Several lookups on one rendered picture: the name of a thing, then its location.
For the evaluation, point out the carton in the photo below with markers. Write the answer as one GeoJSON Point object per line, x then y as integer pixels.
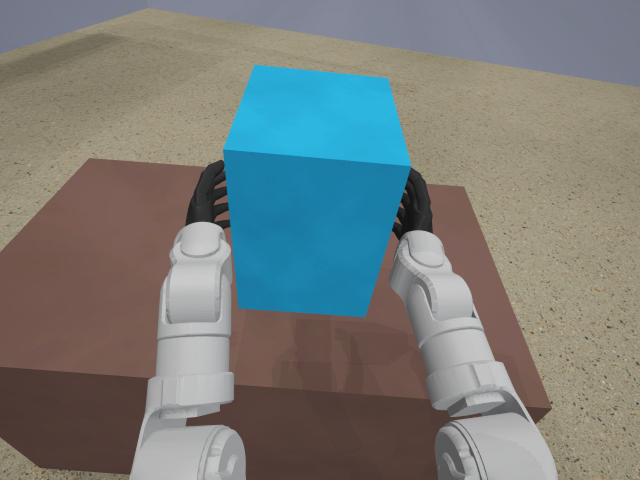
{"type": "Point", "coordinates": [316, 165]}

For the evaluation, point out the left robot hand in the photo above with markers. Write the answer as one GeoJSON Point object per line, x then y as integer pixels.
{"type": "Point", "coordinates": [201, 207]}

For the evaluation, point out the robot left upper arm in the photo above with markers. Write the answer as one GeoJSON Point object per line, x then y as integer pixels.
{"type": "Point", "coordinates": [210, 452]}

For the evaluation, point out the robot right upper arm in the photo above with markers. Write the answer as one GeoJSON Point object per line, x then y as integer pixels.
{"type": "Point", "coordinates": [495, 447]}

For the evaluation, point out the pedestal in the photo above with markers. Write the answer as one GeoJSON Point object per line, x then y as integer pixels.
{"type": "Point", "coordinates": [316, 396]}

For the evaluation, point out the right robot forearm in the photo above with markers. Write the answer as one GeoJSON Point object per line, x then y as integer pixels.
{"type": "Point", "coordinates": [463, 376]}

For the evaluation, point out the right robot hand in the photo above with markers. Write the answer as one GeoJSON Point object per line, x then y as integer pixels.
{"type": "Point", "coordinates": [416, 214]}

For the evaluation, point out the left robot forearm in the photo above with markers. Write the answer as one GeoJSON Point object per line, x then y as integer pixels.
{"type": "Point", "coordinates": [192, 368]}

